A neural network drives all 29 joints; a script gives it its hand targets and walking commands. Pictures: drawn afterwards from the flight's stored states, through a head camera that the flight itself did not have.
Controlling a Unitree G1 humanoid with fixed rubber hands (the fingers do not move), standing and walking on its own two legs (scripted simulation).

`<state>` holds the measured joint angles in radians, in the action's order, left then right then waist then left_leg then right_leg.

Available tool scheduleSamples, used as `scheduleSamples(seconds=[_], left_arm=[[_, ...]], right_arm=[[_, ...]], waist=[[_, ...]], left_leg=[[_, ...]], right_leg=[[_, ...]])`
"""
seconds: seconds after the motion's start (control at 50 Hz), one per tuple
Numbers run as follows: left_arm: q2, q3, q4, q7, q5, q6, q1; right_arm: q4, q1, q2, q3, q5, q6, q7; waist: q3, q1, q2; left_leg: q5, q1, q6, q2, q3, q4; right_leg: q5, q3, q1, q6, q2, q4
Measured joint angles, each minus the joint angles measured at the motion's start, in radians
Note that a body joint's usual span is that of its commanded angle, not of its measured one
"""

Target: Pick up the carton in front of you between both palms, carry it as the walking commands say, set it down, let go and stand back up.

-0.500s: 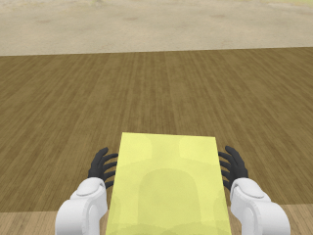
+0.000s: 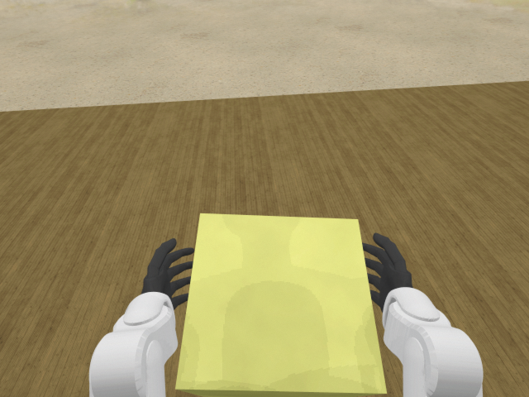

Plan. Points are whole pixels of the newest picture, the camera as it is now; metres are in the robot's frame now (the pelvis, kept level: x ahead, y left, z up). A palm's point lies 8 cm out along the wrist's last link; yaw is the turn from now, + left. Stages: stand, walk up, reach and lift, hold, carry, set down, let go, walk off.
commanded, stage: carry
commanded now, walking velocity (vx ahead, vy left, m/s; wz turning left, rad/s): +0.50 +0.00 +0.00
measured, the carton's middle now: (272, 316) +0.26 +0.00 +0.03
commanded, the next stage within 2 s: none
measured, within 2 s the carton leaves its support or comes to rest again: neither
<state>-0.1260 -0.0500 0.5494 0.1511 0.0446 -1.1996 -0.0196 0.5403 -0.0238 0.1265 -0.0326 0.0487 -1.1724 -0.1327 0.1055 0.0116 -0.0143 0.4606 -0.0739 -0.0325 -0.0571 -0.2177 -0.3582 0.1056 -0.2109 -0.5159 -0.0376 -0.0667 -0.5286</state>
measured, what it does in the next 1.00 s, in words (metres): goes down: right foot, then left foot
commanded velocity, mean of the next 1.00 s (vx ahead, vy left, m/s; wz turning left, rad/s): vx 0.50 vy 0.00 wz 0.00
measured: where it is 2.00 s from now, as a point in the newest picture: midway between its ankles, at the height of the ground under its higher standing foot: (270, 246)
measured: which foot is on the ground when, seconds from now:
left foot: down 0.00-0.04, up 0.06-0.48, down 0.50-0.96, up 0.98-1.00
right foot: up 0.00-0.00, down 0.02-0.50, up 0.52-0.92, down 0.94-1.00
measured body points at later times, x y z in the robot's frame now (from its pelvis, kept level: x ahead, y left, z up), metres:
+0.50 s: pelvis +0.33 +0.00 -0.01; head +0.35 +0.01 +0.44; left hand +0.69 +0.15 +0.11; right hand +0.68 -0.15 +0.11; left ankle +0.45 +0.07 -0.74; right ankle +0.15 -0.09 -0.71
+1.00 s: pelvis +0.69 +0.00 -0.05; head +0.73 -0.01 +0.39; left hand +1.04 +0.16 +0.06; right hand +1.05 -0.14 +0.06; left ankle +0.48 +0.08 -0.68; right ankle +0.78 -0.04 -0.77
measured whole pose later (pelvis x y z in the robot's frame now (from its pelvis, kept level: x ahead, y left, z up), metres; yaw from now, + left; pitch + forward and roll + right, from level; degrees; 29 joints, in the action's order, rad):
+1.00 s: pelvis +0.69 +0.00 -0.05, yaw +1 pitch +4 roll +0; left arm -0.19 -0.22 0.19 0.21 0.13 -1.04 -0.48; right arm 0.14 -0.52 0.12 -0.22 0.07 -1.08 -0.24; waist -0.01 0.00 -0.02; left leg 0.53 0.23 0.06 0.04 -0.06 -1.08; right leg 0.08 -0.15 -0.51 -0.16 0.06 -0.58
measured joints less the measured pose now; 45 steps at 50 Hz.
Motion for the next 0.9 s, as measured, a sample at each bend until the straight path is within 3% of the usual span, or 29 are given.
scheduleSamples(seconds=[0.04, 0.1, 0.16, 0.22, 0.34, 0.4, 0.46, 0.5, 0.54, 0.58, 0.6, 0.64, 0.76, 0.9], left_arm=[[-0.001, -0.010, -0.059, 0.011, -0.011, 0.006, -0.071], [-0.011, -0.039, -0.156, 0.032, -0.018, 0.009, -0.169], [-0.020, -0.082, -0.208, 0.038, -0.017, 0.017, -0.221], [-0.023, -0.121, -0.256, 0.037, -0.017, 0.042, -0.278], [-0.006, -0.148, -0.372, 0.040, -0.004, 0.104, -0.416], [-0.020, -0.147, -0.428, 0.070, 0.030, 0.125, -0.478], [-0.036, -0.164, -0.460, 0.076, 0.055, 0.127, -0.518], [-0.038, -0.177, -0.470, 0.076, 0.068, 0.123, -0.536], [-0.016, -0.180, -0.489, 0.074, 0.067, 0.128, -0.554], [-0.008, -0.192, -0.495, 0.072, 0.060, 0.127, -0.541], [-0.013, -0.201, -0.492, 0.071, 0.059, 0.123, -0.530], [-0.033, -0.220, -0.472, 0.071, 0.062, 0.118, -0.508], [-0.072, -0.226, -0.351, 0.060, 0.061, 0.157, -0.461], [-0.067, -0.197, -0.260, 0.047, 0.058, 0.169, -0.420]], right_arm=[[-0.025, -0.053, -0.012, -0.025, -0.006, -0.008, -0.016], [-0.102, -0.134, -0.042, -0.059, -0.023, -0.020, -0.025], [-0.166, -0.201, -0.019, -0.097, -0.013, -0.016, -0.019], [-0.219, -0.259, 0.008, -0.130, 0.018, 0.017, -0.007], [-0.309, -0.370, -0.001, -0.162, 0.046, 0.069, -0.012], [-0.361, -0.422, 0.004, -0.175, 0.066, 0.072, -0.067], [-0.399, -0.460, 0.005, -0.209, 0.062, 0.068, -0.092], [-0.434, -0.498, -0.001, -0.219, 0.059, 0.063, -0.099], [-0.474, -0.529, 0.005, -0.229, 0.057, 0.082, -0.102], [-0.506, -0.543, 0.009, -0.228, 0.046, 0.080, -0.106], [-0.511, -0.538, 0.012, -0.227, 0.039, 0.074, -0.106], [-0.501, -0.517, 0.021, -0.229, 0.025, 0.068, -0.106], [-0.389, -0.468, 0.043, -0.216, 0.001, 0.101, -0.103], [-0.324, -0.460, 0.040, -0.182, -0.006, 0.112, -0.107]], waist=[[-0.013, -0.018, -0.031], [-0.049, -0.049, -0.027], [-0.080, -0.059, -0.017], [-0.095, -0.063, -0.007], [-0.091, -0.058, 0.002], [-0.088, -0.054, -0.007], [-0.082, -0.046, -0.005], [-0.073, -0.033, -0.005], [-0.084, -0.002, 0.035], [-0.101, 0.019, 0.030], [-0.110, 0.025, 0.023], [-0.132, 0.033, 0.014], [-0.190, 0.043, 0.002], [-0.155, 0.053, 0.019]], left_leg=[[0.054, 0.055, 0.004, -0.051, 0.020, -0.231], [0.026, 0.302, 0.044, -0.018, 0.153, -0.733], [-0.066, 0.505, 0.080, -0.006, 0.179, -0.881], [-0.135, 0.634, 0.084, -0.016, 0.173, -0.795], [-0.290, 0.730, 0.072, -0.025, 0.151, -0.455], [-0.407, 0.703, 0.078, -0.017, 0.134, -0.290], [-0.480, 0.631, 0.094, 0.002, 0.111, -0.167], [-0.498, 0.548, 0.095, 0.020, 0.081, -0.093], [-0.410, 0.563, 0.122, 0.050, 0.063, -0.208], [-0.321, 0.559, 0.145, 0.057, 0.063, -0.268], [-0.309, 0.543, 0.136, 0.060, 0.067, -0.264], [-0.280, 0.502, 0.145, 0.068, 0.069, -0.235], [-0.206, 0.373, 0.146, 0.085, 0.083, -0.159], [-0.033, 0.190, 0.117, 0.108, 0.102, -0.170]], right_leg=[[0.003, -0.017, 0.012, -0.033, 0.023, -0.063], [0.110, -0.015, 0.032, -0.063, 0.028, -0.119], [0.117, -0.012, 0.105, -0.056, 0.038, -0.040], [0.125, -0.005, 0.182, -0.054, 0.046, 0.040], [0.185, 0.009, 0.320, -0.036, 0.058, 0.130], [0.222, 0.003, 0.385, -0.018, 0.067, 0.123], [0.260, -0.004, 0.446, 0.002, 0.067, 0.066], [0.358, -0.001, 0.463, 0.017, 0.055, -0.052], [0.409, 0.057, 0.385, 0.018, 0.023, -0.312], [0.418, 0.144, 0.256, 0.006, 0.056, -0.578], [0.403, 0.165, 0.196, -0.001, 0.068, -0.657], [0.347, 0.179, 0.087, -0.009, 0.070, -0.707], [0.222, 0.176, -0.142, -0.012, 0.036, -0.513], [-0.158, 0.100, -0.089, -0.034, 0.081, 0.019]])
